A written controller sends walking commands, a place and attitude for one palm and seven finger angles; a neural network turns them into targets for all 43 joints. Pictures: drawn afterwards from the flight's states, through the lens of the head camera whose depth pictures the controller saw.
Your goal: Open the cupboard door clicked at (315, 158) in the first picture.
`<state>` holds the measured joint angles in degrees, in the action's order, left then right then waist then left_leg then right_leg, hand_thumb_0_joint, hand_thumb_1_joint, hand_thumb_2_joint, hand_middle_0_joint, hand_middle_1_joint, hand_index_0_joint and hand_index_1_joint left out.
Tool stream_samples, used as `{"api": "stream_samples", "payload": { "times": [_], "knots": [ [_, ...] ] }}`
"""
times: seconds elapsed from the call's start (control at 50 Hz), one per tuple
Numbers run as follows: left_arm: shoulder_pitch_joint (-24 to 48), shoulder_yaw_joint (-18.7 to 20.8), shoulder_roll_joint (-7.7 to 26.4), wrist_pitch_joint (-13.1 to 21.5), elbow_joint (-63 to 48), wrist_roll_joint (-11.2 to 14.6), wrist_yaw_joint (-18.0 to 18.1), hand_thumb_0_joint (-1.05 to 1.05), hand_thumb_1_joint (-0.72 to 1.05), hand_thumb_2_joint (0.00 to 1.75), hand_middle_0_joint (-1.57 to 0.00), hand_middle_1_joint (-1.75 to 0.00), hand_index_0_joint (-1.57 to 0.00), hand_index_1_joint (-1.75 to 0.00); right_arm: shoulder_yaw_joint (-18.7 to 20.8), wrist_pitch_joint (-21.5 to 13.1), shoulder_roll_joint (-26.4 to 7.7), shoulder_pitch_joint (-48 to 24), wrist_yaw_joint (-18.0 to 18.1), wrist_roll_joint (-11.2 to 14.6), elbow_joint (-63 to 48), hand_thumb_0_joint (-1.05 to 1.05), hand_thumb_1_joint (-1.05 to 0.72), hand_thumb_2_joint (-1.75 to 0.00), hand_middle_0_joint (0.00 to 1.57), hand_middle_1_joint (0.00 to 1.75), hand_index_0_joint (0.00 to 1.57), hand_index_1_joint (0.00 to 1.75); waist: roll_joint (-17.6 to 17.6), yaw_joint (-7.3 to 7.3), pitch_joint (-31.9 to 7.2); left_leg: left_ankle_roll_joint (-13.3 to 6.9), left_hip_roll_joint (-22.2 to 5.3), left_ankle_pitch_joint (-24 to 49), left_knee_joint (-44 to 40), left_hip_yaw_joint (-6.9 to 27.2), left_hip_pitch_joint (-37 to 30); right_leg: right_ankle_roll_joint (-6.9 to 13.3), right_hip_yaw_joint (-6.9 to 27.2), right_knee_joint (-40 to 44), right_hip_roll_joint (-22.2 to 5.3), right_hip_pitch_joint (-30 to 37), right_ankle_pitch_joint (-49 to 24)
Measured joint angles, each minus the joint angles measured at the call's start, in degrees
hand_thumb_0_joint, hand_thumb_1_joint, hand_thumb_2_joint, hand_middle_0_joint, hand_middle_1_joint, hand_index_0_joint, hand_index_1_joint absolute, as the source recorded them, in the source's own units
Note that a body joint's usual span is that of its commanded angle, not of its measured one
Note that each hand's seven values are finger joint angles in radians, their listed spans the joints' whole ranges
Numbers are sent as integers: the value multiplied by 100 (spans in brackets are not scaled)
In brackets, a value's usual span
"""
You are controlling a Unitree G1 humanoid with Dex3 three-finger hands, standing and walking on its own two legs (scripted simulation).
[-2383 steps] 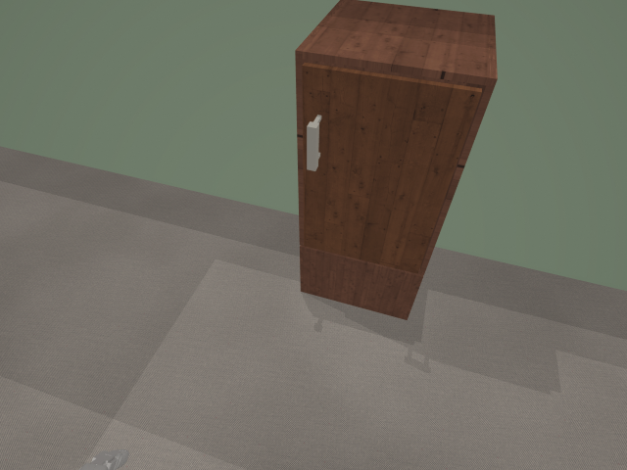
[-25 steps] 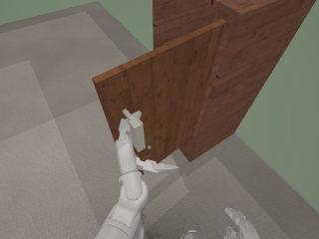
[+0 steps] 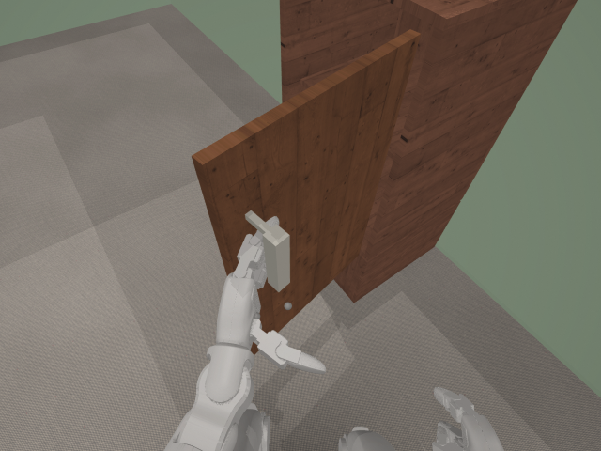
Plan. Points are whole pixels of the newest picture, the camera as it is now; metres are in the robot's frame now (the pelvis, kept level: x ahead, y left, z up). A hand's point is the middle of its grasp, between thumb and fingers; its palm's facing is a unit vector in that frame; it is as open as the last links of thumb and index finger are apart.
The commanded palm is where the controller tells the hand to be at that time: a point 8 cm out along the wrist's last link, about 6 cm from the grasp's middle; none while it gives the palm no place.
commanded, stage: slide the hand sideways off the handle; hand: left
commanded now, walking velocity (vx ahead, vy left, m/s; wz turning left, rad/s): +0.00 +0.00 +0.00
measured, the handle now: (266, 251) +0.37 +0.06 +0.05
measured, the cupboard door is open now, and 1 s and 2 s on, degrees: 100 100 100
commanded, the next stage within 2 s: draw the hand back to the body in 0.76 s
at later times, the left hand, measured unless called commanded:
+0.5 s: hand (245, 347) +0.24 +0.08 +0.05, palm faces -0.03 -1.00 +0.00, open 16.3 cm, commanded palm +0.22 +0.14 +0.04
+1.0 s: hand (213, 361) +0.22 +0.11 +0.06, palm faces -0.07 -1.00 -0.04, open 16.3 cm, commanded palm +0.19 +0.18 +0.07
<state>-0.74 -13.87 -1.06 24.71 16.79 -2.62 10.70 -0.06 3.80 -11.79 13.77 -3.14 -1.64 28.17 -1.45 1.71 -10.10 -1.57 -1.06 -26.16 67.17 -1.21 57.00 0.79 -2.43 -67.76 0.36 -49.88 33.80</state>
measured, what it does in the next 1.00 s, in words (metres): stands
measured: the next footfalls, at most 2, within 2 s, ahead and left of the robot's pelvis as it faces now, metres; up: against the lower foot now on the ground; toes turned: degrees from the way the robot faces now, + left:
none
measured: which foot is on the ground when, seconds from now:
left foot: down 0.00-1.00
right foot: down 0.00-1.00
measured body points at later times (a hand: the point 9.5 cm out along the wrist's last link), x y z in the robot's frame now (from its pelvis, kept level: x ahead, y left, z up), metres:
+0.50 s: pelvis +0.02 -0.02 +0.00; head +0.08 -0.03 +0.44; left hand +0.24 +0.13 +0.05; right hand +0.21 -0.24 -0.09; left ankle +0.06 +0.10 -0.64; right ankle -0.01 -0.12 -0.64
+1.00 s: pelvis +0.01 -0.02 -0.01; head +0.07 -0.02 +0.44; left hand +0.22 +0.16 +0.06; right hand +0.19 -0.25 -0.10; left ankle +0.06 +0.10 -0.64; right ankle -0.01 -0.12 -0.64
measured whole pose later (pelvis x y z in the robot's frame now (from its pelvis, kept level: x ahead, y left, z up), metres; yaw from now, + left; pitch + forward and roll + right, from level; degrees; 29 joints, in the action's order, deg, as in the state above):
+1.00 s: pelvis +0.01 -0.02 -0.01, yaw +0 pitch +16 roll -2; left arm -27.4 -2.6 10.3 22.9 -10.4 9.5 -6.8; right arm 0.3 -0.5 -11.8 13.7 2.3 0.6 25.0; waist -2.9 0.1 -10.3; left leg 0.4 -2.2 -29.0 71.3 1.3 58.5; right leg 2.5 -4.6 -70.9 1.8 -50.5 36.7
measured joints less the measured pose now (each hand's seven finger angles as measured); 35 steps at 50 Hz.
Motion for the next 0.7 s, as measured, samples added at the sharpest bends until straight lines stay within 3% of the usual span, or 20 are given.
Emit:
{"api": "stream_samples", "payload": {
  "times": [0.06, 0.24, 0.5, 0.7],
  "knots": [
    [-166, -33, 144, 19, -246, -15, -76, -2, -50, 30, -14, -31, -16, -31, -1, 53, 18, -57, 9, 6, -45, 1, -91, -90, 20, 30, 20, 30, -12, -26, 49, 18, -12, -50, 97, 22, 42, 21, -20, -89, 13, -33, 54],
    [-942, 121, 355, -136, -949, 392, -447, -2, -50, 30, -16, -31, -16, -31, -97, 25, 62, -116, 150, 86, -156, 1, -91, -90, 20, 30, 20, 30, -88, -144, 72, 75, -32, -65, -51, 57, -148, 66, -47, 70, 44, 158, 61],
    [-2173, 522, 686, 174, -1861, 672, -1028, -2, -50, 30, -15, -30, -15, -30, -4, -250, -21, -180, 245, 85, -334, 1, -91, -90, 20, 30, 20, 30, -73, -162, 14, 192, -52, -230, 160, 195, 8, 177, -177, -125, 83, 52, 264],
    [-2641, 938, 871, 143, -2219, 1014, -1539, -2, -50, 30, -15, -30, -15, -30, 29, -347, -22, -126, 388, 136, -329, 1, -91, -90, 20, 30, 20, 30, -96, -180, -32, 244, -78, -284, 306, 246, 162, 216, -221, -275, 113, -93, 334]
  ]
}}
